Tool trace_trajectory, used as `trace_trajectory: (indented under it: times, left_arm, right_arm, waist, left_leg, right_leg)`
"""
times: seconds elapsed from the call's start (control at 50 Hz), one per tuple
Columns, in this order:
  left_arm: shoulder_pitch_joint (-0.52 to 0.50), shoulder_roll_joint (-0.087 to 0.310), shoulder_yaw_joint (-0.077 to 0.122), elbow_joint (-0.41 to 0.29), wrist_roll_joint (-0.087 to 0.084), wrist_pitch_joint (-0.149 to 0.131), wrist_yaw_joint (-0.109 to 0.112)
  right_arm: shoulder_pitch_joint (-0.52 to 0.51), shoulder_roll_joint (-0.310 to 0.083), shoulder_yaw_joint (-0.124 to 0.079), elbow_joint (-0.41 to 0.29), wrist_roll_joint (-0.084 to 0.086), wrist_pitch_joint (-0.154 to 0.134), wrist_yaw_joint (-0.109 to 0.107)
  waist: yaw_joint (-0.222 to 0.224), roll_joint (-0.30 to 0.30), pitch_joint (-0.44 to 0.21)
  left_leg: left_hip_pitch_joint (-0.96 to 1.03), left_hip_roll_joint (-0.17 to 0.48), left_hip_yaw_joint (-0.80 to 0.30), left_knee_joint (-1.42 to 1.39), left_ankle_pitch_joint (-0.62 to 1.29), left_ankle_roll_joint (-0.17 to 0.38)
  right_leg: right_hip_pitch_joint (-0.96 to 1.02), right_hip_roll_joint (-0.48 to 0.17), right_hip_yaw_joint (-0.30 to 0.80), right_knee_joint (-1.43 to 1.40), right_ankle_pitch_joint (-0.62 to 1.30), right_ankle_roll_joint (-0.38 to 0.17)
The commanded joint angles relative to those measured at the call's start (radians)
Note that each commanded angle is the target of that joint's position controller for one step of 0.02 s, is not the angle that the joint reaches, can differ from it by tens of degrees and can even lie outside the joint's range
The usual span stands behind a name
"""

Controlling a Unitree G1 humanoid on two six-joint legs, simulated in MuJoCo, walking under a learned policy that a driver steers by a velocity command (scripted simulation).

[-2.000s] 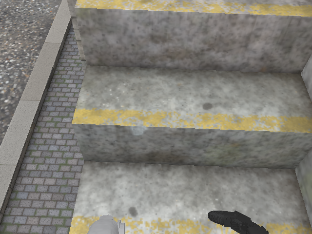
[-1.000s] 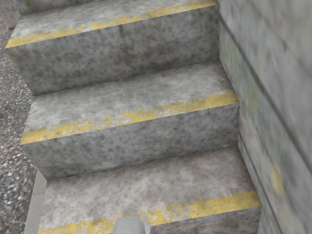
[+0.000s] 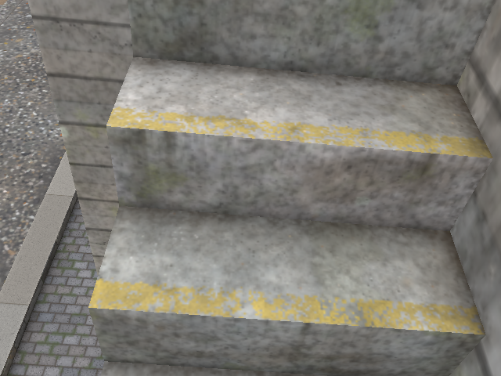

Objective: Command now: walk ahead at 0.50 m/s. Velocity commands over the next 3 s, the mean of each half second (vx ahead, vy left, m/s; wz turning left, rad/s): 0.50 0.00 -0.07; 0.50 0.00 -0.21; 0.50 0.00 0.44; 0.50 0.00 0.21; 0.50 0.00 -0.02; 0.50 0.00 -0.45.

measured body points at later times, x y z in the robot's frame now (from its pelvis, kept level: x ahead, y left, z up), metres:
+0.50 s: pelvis +0.26 +0.01 +0.26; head +0.24 -0.01 +0.71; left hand +0.43 +0.27 +0.19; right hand +0.31 -0.24 +0.11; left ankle +0.30 +0.15 -0.43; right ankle +0.21 -0.10 -0.18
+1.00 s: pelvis +0.46 -0.10 +0.47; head +0.49 -0.16 +0.92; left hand +0.53 +0.17 +0.37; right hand +0.54 -0.33 +0.31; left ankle +0.44 +0.07 +0.01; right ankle +0.53 -0.23 -0.23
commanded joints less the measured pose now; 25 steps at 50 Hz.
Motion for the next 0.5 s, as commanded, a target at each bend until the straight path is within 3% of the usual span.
trace_trajectory:
  times: [0.02,0.04,0.06,0.08,0.1,0.12,0.14,0.16,0.18,0.2,0.22,0.24,0.26,0.28,0.3,0.32,0.34,0.36,0.38,0.4,0.42,0.44,0.46,0.48,0.5]
  left_arm:
    - [-0.003,-0.063,-0.014,0.092,0.02,-0.085,0.003]
    - [0.01,-0.087,-0.025,0.118,0.027,-0.1,0.002]
    - [0.067,-0.046,-0.025,0.129,0.021,-0.113,-0.001]
    - [0.083,-0.053,-0.028,0.136,0.008,-0.122,-0.004]
    - [0.085,-0.037,-0.028,0.128,-0.019,-0.129,0.006]
    - [0.133,-0.043,-0.033,0.147,-0.026,-0.135,0.012]
    - [0.122,-0.016,-0.022,0.133,-0.032,-0.15,0.009]
    - [0.085,-0.001,-0.021,0.116,-0.051,-0.164,0.009]
    - [0.043,-0.003,-0.024,0.1,-0.061,-0.176,0.006]
    - [0.068,0.037,-0.012,0.094,-0.085,-0.171,-0.009]
    - [0.118,0.118,0.024,0.057,-0.097,-0.168,0.019]
    - [0.19,0.098,0.029,0.105,-0.054,-0.161,0.026]
    - [0.276,0.098,0.027,0.132,-0.062,-0.17,0.01]
    - [0.353,0.114,0.025,0.151,-0.061,-0.182,0.002]
    - [0.287,0.17,0.031,0.133,-0.043,-0.191,-0.011]
    - [0.246,0.237,0.055,0.101,-0.058,-0.211,-0.041]
    - [0.208,0.227,0.056,0.078,-0.09,-0.231,-0.077]
    - [-0.016,0.187,0.065,-0.021,-0.109,-0.224,-0.103]
    - [-0.16,0.08,0.054,-0.072,-0.021,-0.214,-0.101]
    - [-0.239,-0.05,0.015,-0.172,0.012,-0.193,-0.09]
    - [-0.231,-0.146,-0.016,-0.237,0.033,-0.163,-0.073]
    - [-0.153,-0.138,-0.017,-0.256,0.034,-0.139,-0.054]
    - [-0.079,-0.137,-0.017,-0.251,0.028,-0.106,-0.028]
    - [0.03,-0.146,-0.019,-0.212,0.027,-0.073,-0.011]
    - [0.053,-0.114,-0.011,-0.196,0.007,-0.051,-0.005]
  right_arm:
    - [-0.188,0.17,0.056,-0.239,-0.041,-0.017,0.019]
    - [-0.121,0.191,0.071,-0.21,-0.025,0.003,0.014]
    - [-0.133,0.209,0.087,-0.226,-0.031,0.014,0.005]
    - [-0.131,0.186,0.086,-0.229,-0.019,0.027,0.0]
    - [-0.126,0.159,0.083,-0.23,-0.007,0.038,-0.01]
    - [-0.156,0.16,0.082,-0.235,0.009,0.051,-0.031]
    - [-0.246,0.139,0.075,-0.269,0.003,0.04,-0.047]
    - [-0.292,0.119,0.074,-0.312,0.01,0.048,-0.049]
    - [-0.324,0.091,0.075,-0.338,0.006,0.062,-0.045]
    - [-0.404,0.087,0.086,-0.408,0.003,0.077,-0.034]
    - [-0.531,0.095,0.107,-0.462,0.001,0.095,-0.022]
    - [-0.508,0.142,0.114,-0.461,0.0,0.106,-0.021]
    - [-0.429,0.146,0.103,-0.433,0.013,0.114,-0.028]
    - [-0.368,0.139,0.087,-0.401,0.026,0.109,-0.026]
    - [-0.191,0.094,0.054,-0.354,0.018,0.1,-0.012]
    - [-0.004,0.054,0.03,-0.291,-0.017,0.082,-0.004]
    - [0.111,-0.001,0.004,-0.245,-0.022,0.087,-0.026]
    - [0.208,-0.135,-0.061,-0.195,-0.047,0.115,-0.043]
    - [0.074,-0.135,-0.066,-0.171,-0.028,0.127,-0.049]
    - [-0.021,-0.063,-0.042,-0.163,-0.024,0.116,-0.048]
    - [-0.087,-0.042,-0.034,-0.106,-0.016,0.091,-0.065]
    - [-0.104,0.019,-0.014,-0.039,-0.013,0.065,-0.073]
    - [-0.126,0.056,-0.002,-0.002,-0.008,0.028,-0.061]
    - [-0.146,0.046,0.001,0.006,-0.004,0.008,-0.051]
    - [-0.147,0.032,0.001,0.02,0.003,-0.008,-0.04]
  waist:
    - [-0.113,0.115,0.178]
    - [-0.135,0.131,0.181]
    - [-0.114,0.091,0.186]
    - [-0.118,0.079,0.183]
    - [-0.128,0.093,0.201]
    - [-0.108,0.067,0.192]
    - [-0.092,0.037,0.205]
    - [-0.131,0.03,0.214]
    - [-0.149,0.024,0.204]
    - [-0.128,-0.042,0.175]
    - [-0.034,-0.035,0.108]
    - [-0.015,-0.07,-0.029]
    - [-0.004,-0.076,-0.077]
    - [-0.027,-0.066,-0.194]
    - [-0.166,-0.045,-0.361]
    - [-0.229,-0.048,-0.478]
    - [-0.291,-0.041,-0.477]
    - [-0.36,0.144,-0.375]
    - [-0.284,0.166,-0.284]
    - [-0.195,0.067,-0.141]
    - [-0.111,0.03,0.005]
    - [-0.05,0.018,0.085]
    - [0.028,-0.03,0.148]
    - [0.083,-0.023,0.146]
    - [0.087,-0.014,0.167]
  left_leg:
    - [-0.557,-0.096,-0.124,0.613,-0.036,0.04]
    - [-0.613,-0.101,-0.124,0.644,-0.055,0.028]
    - [-0.724,-0.108,-0.119,0.727,-0.144,0.024]
    - [-0.811,-0.091,-0.106,0.727,-0.176,0.017]
    - [-0.827,-0.056,-0.111,0.598,-0.193,-0.005]
    - [-0.868,-0.059,-0.064,0.746,-0.252,-0.009]
    - [-0.949,-0.051,-0.06,0.854,-0.32,-0.007]
    - [-0.932,-0.001,-0.034,0.693,-0.31,-0.011]
    - [-0.86,0.039,0.054,0.509,-0.262,-0.02]
    - [-0.731,0.078,0.118,0.295,-0.351,-0.021]
    - [-0.477,0.087,0.201,-0.026,-0.524,-0.009]
    - [-0.291,0.074,0.227,-0.134,-0.643,0.002]
    - [-0.205,0.008,0.37,-0.211,-0.708,0.029]
    - [-0.096,-0.056,0.395,-0.279,-0.628,0.069]
    - [0.11,-0.06,0.305,-0.286,-0.576,0.1]
    - [0.375,-0.002,0.185,-0.422,-0.419,0.125]
    - [0.565,0.099,-0.084,-0.54,-0.621,0.154]
    - [0.411,0.269,-0.54,-0.954,-0.981,0.245]
    - [0.195,0.371,-0.768,-1.131,-1.038,0.271]
    - [0.057,0.369,-0.713,-1.128,-0.992,0.203]
    - [-0.007,0.369,-0.584,-1.089,-0.976,0.133]
    - [-0.042,0.352,-0.433,-1.095,-0.902,0.068]
    - [-0.089,0.353,-0.308,-1.121,-0.796,0.031]
    - [-0.064,0.339,-0.184,-1.144,-0.676,0.003]
    - [-0.05,0.332,-0.091,-1.182,-0.57,0.005]
  right_leg:
    - [0.021,-0.248,0.713,-0.735,-0.237,-0.077]
    - [0.062,-0.236,0.601,-0.722,-0.111,-0.038]
    - [0.155,-0.232,0.512,-0.736,0.01,-0.041]
    - [0.23,-0.234,0.459,-0.754,0.086,-0.02]
    - [0.238,-0.246,0.417,-0.771,0.121,0.015]
    - [0.252,-0.261,0.408,-0.797,0.177,-0.001]
    - [0.287,-0.284,0.403,-0.841,0.328,0.005]
    - [0.257,-0.254,0.34,-0.864,0.303,0.03]
    - [0.196,-0.213,0.288,-0.893,0.308,0.037]
    - [0.155,-0.194,0.215,-0.964,0.323,0.038]
    - [0.146,-0.227,0.214,-1.162,0.391,-0.011]
    - [0.278,-0.255,0.231,-1.168,0.633,-0.045]
    - [0.392,-0.312,0.232,-1.111,1.348,-0.052]
    - [0.539,-0.338,0.179,-0.937,1.995,-0.032]
    - [0.559,-0.341,0.157,-0.696,2.279,-0.011]
    - [0.431,-0.313,0.186,-0.515,2.212,-0.006]
    - [0.173,-0.241,0.194,-0.304,1.866,0.001]
    - [0.047,-0.021,0.14,0.114,1.228,0.022]
    - [-0.025,0.023,0.253,0.694,0.665,0.056]
    - [-0.154,-0.015,0.351,0.957,0.546,0.06]
    - [-0.311,-0.042,0.367,1.073,0.441,0.05]
    - [-0.388,-0.062,0.395,1.077,0.314,0.035]
    - [-0.397,-0.076,0.409,1.082,0.329,0.05]
    - [-0.397,-0.109,0.393,0.996,0.366,0.053]
    - [-0.414,-0.098,0.371,0.962,0.373,0.069]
